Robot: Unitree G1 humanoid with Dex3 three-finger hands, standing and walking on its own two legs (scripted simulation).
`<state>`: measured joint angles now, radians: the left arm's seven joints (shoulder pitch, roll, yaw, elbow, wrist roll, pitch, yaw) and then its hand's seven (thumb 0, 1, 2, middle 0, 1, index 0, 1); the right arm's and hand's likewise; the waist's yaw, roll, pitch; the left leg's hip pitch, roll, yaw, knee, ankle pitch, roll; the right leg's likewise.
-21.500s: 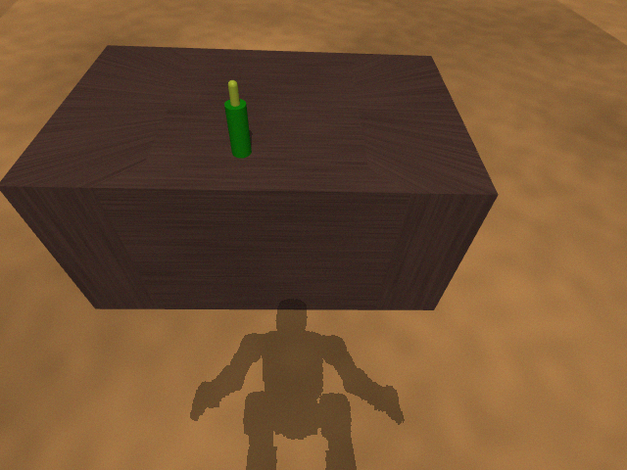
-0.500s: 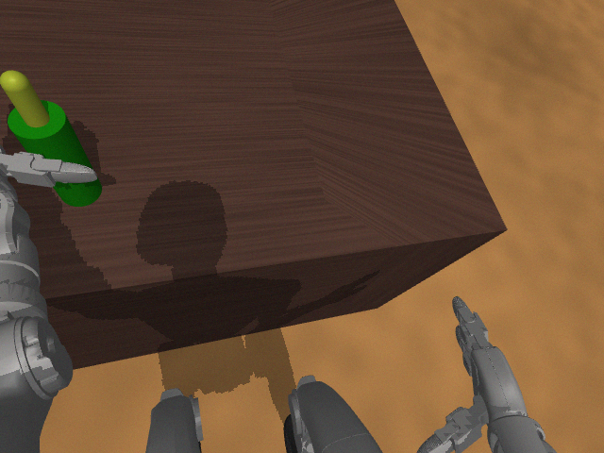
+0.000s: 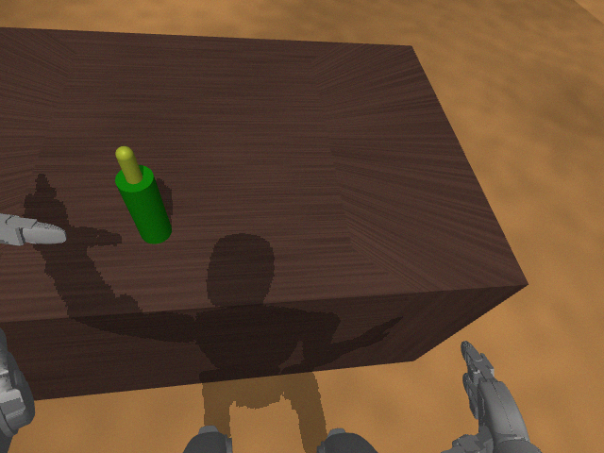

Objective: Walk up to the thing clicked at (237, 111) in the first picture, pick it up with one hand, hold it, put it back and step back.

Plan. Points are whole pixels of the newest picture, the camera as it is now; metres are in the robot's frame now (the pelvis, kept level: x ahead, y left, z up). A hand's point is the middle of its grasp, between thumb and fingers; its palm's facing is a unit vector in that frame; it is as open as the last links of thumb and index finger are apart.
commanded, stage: sink last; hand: left
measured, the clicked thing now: (141, 196) +0.50 +0.21 -0.02
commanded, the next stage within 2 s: home in 0.94 s
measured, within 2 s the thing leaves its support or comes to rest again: neither
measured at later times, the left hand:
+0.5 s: hand (23, 362) +0.24 +0.28 +0.04, palm faces +0.32 -0.89 -0.33, open 17.1 cm
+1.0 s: hand (34, 442) +0.16 +0.23 +0.06, palm faces +0.32 -0.87 -0.37, open 17.2 cm
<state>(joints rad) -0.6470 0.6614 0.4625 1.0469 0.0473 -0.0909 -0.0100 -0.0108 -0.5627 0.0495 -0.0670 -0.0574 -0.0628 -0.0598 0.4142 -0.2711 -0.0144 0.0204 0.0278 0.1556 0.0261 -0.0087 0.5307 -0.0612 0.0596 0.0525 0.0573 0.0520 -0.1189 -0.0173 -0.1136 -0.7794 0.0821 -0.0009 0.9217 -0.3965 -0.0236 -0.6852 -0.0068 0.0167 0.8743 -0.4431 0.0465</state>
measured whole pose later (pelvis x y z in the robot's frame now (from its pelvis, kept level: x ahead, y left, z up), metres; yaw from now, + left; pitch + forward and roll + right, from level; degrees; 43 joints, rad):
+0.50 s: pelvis +0.02 +0.01 +0.01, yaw +1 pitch +8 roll -1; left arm 0.34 0.33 0.25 0.01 -0.06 0.00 0.07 -0.01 -0.46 0.05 -0.07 -0.05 -0.07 -0.05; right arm 0.46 -0.23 -0.08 0.11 0.07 0.10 -0.04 -0.01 0.45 -0.08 0.06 0.05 0.06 0.05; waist 0.00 0.00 -0.12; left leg -0.57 0.06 0.01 0.84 -0.41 -0.02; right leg -0.47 -0.03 0.02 0.79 -0.45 0.06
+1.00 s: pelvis -0.01 -0.02 +0.00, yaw +2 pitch +6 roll +0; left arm 0.56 0.29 0.24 -0.22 -0.08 0.00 0.04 -0.01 -0.47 0.03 -0.06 -0.05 -0.06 -0.05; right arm 0.50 -0.22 -0.11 0.11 0.04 0.05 -0.08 -0.01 0.47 -0.06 0.06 0.05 0.06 0.05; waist 0.03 0.04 -0.12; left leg -0.61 0.06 -0.01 0.89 -0.39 -0.05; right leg -0.54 -0.03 0.00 0.91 -0.48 0.02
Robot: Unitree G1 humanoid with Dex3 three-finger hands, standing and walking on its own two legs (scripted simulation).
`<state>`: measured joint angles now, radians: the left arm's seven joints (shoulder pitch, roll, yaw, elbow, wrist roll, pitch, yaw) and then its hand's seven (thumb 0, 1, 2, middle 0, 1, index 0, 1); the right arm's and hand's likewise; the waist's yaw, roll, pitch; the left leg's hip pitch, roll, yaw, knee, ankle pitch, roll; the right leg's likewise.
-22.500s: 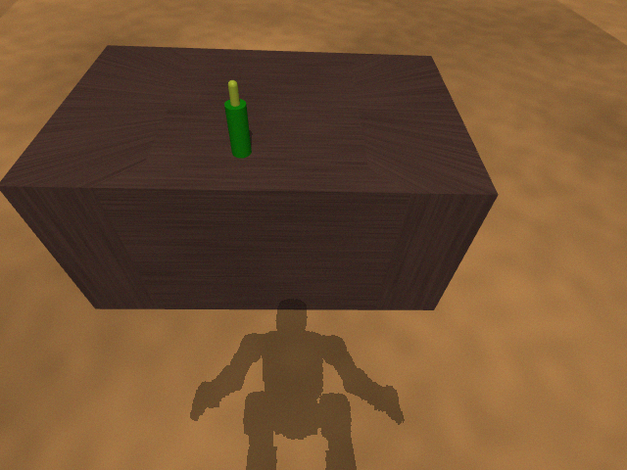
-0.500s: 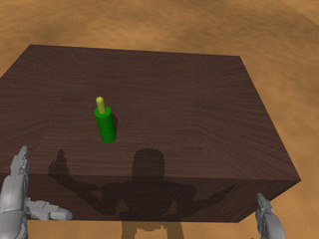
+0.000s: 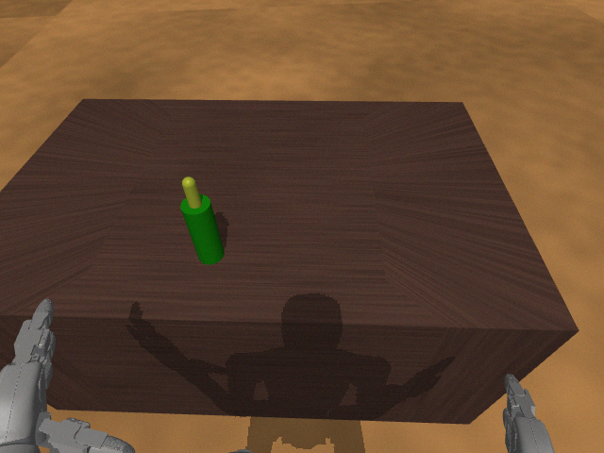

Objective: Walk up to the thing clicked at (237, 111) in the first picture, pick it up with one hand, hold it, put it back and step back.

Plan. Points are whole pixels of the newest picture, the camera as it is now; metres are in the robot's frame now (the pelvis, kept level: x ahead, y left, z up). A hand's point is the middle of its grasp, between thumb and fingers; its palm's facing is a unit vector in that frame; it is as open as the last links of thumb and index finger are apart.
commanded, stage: home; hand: left
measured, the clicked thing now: (200, 220) +0.52 +0.22 -0.02
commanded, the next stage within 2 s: none
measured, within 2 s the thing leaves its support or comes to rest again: neither
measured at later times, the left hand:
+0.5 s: hand (163, 413) +0.19 +0.20 -0.05, palm faces +0.13 -0.97 -0.20, open 17.1 cm
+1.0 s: hand (173, 408) +0.20 +0.19 -0.06, palm faces +0.09 -0.97 -0.22, open 17.4 cm
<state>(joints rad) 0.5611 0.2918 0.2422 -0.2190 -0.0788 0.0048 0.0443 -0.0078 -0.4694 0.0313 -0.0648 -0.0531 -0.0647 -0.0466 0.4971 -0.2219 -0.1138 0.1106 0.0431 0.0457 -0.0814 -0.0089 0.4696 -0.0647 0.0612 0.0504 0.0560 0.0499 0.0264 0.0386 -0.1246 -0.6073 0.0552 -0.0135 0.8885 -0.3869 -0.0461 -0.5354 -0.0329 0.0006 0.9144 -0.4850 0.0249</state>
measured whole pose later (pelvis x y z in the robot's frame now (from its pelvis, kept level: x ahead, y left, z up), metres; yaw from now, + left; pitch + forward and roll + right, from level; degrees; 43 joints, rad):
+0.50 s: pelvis +0.01 +0.02 +0.00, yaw -1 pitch +9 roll -1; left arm 0.46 0.18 0.04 0.07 -0.04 0.01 0.06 -0.01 -0.46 0.10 -0.07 -0.07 -0.06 -0.07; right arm 0.42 -0.18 0.00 0.16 0.02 0.01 -0.09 0.00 -0.46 -0.66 0.17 0.23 0.16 0.23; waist 0.00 0.00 -0.11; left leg -0.66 0.05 0.00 0.93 -0.42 -0.03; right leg -0.58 -0.04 0.02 0.93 -0.50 0.04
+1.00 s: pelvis +0.02 +0.01 -0.01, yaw -1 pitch +9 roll +0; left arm 0.45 0.19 0.01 0.08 -0.02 0.04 0.07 -0.01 -0.52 0.07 -0.06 -0.05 -0.05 -0.05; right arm 0.45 -0.19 0.00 0.07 0.02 0.09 -0.08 0.01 -0.89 -0.90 0.20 0.30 0.20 0.30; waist 0.00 0.00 -0.12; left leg -0.67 0.06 0.00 0.95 -0.45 -0.03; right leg -0.59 -0.03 0.02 0.95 -0.52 0.04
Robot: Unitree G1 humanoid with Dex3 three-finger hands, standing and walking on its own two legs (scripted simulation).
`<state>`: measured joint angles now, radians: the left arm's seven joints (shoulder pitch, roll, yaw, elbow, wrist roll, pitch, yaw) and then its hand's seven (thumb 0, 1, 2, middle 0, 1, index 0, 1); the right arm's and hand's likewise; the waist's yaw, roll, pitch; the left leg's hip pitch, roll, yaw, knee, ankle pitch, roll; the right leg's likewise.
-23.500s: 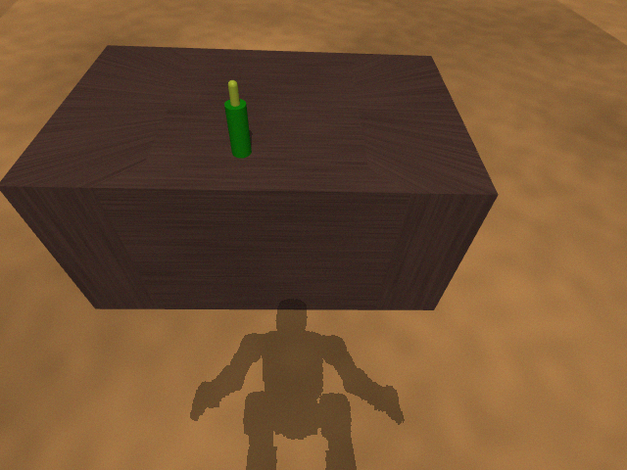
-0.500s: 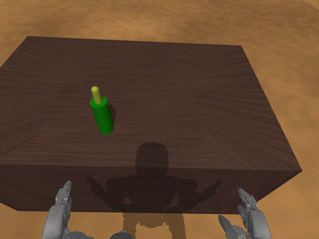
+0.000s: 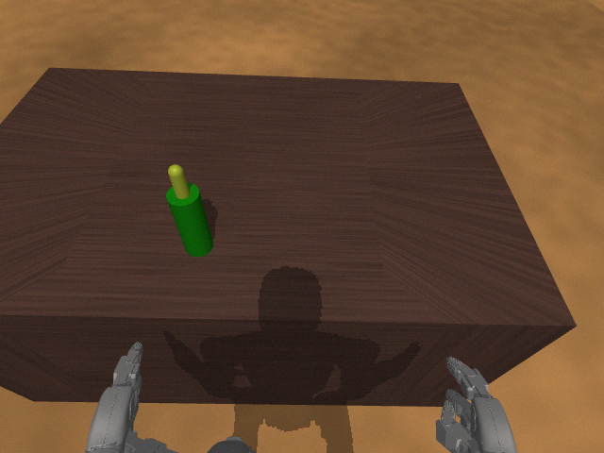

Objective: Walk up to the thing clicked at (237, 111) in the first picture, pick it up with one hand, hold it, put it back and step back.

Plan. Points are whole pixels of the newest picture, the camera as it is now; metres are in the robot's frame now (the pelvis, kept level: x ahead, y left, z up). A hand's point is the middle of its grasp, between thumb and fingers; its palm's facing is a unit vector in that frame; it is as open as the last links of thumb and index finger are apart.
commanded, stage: home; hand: left
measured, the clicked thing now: (188, 211) +0.49 +0.21 -0.01
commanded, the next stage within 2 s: stand in 1.92 s
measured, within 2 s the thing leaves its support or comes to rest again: neither
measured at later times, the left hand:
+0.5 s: hand (167, 433) +0.16 +0.17 -0.05, palm faces +0.12 -0.97 -0.23, open 17.4 cm
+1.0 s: hand (171, 429) +0.16 +0.17 -0.05, palm faces +0.11 -0.97 -0.23, open 17.4 cm
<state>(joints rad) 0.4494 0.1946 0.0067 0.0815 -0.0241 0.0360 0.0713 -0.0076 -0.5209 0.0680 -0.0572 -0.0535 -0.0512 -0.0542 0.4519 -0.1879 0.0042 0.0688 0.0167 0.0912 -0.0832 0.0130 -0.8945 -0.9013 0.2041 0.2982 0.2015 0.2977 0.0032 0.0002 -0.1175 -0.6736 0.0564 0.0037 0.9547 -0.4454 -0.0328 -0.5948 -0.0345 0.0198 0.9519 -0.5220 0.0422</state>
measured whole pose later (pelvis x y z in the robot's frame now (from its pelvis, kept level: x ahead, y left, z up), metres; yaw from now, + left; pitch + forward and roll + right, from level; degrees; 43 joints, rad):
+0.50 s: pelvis -0.01 -0.01 +0.00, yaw +0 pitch +9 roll +0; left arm 0.46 0.19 0.00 0.09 -0.02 0.02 0.08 -0.01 -0.52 0.07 -0.06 -0.05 -0.05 -0.05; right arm 0.46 -0.19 0.00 0.04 0.02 0.12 -0.09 0.01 -0.90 -0.90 0.20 0.30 0.20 0.30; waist 0.00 0.00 -0.12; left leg -0.69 0.06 0.00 0.96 -0.42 -0.04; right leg -0.62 -0.03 0.02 0.97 -0.51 0.03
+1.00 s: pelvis -0.01 -0.01 +0.00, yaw +0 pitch +9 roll +0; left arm 0.46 0.19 0.00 0.09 -0.02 0.01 0.09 -0.01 -0.52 0.07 -0.06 -0.05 -0.05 -0.06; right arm 0.47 -0.20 0.00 0.03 0.02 0.13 -0.09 0.01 -0.90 -0.90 0.20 0.30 0.20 0.30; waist 0.00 0.00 -0.12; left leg -0.69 0.06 0.00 0.96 -0.43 -0.04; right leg -0.62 -0.03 0.02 0.98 -0.52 0.03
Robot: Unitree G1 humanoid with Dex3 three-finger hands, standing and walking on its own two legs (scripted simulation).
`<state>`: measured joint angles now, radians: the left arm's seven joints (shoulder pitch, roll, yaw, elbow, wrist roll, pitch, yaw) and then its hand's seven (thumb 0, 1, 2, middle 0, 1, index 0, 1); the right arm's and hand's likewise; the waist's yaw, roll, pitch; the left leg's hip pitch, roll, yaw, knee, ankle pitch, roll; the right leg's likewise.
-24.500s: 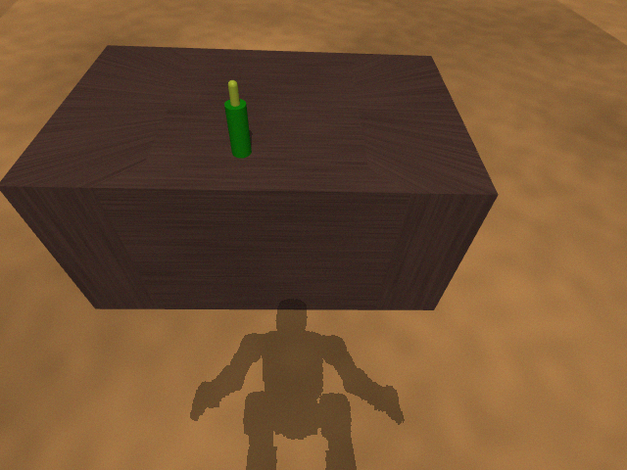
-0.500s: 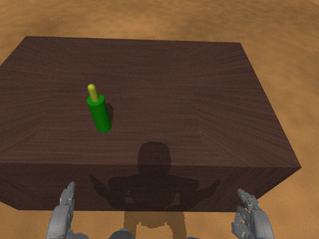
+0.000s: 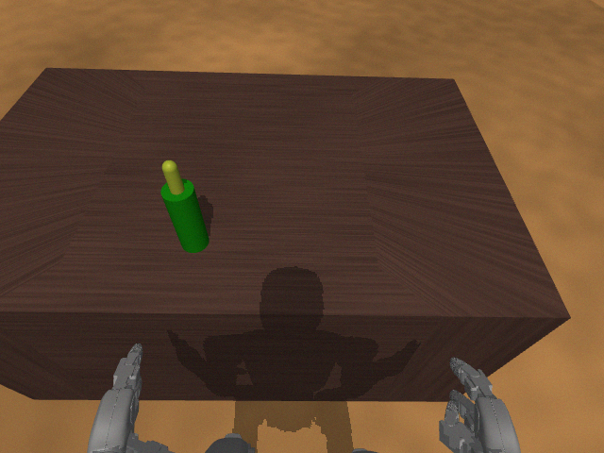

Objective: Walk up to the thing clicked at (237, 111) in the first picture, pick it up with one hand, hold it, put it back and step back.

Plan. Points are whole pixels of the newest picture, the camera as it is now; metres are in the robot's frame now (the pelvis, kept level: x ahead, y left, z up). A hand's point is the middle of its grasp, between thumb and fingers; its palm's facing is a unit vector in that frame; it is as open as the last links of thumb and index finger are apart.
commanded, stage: home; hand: left
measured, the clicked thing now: (183, 207) +0.50 +0.22 -0.01
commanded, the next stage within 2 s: stand in 0.92 s
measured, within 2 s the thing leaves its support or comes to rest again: neither
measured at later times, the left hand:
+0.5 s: hand (158, 421) +0.17 +0.19 -0.05, palm faces +0.13 -0.96 -0.24, open 17.4 cm
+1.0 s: hand out of the picture +0.08 +0.26 -0.12, palm faces -0.05 -0.92 -0.40, open 17.4 cm
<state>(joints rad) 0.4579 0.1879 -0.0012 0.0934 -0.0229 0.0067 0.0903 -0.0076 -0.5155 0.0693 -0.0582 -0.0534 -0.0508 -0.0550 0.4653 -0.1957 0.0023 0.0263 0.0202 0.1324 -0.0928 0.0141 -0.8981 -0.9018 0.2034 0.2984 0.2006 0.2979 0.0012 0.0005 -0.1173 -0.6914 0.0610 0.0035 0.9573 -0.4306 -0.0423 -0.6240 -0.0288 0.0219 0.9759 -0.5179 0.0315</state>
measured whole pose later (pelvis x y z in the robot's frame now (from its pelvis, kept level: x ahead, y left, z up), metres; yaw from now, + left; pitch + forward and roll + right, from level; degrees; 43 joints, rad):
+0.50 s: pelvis +0.00 +0.01 +0.00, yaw +0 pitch +9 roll -1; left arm 0.49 0.20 0.00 0.05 -0.02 0.03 0.12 -0.01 -0.53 0.06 -0.06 -0.05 -0.05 -0.05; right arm 0.36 -0.21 0.01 0.26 0.03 0.11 -0.11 0.01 -0.90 -0.90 0.20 0.30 0.20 0.30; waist -0.01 0.00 -0.12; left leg -0.68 0.07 -0.01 0.98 -0.45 -0.04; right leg -0.60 -0.02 0.01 0.96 -0.52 0.04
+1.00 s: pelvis +0.00 +0.00 +0.02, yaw +0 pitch +0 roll +0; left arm 0.30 0.36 0.03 0.78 0.05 -0.02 0.02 0.00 -0.53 0.06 -0.06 -0.05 -0.05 -0.05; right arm 0.22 -0.33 -0.05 0.86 -0.05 0.00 0.00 0.01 -0.90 -0.90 0.20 0.30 0.20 0.30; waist 0.00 0.00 0.03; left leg -0.45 0.06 0.01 0.84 -0.39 -0.03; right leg -0.38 -0.03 0.02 0.85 -0.48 0.02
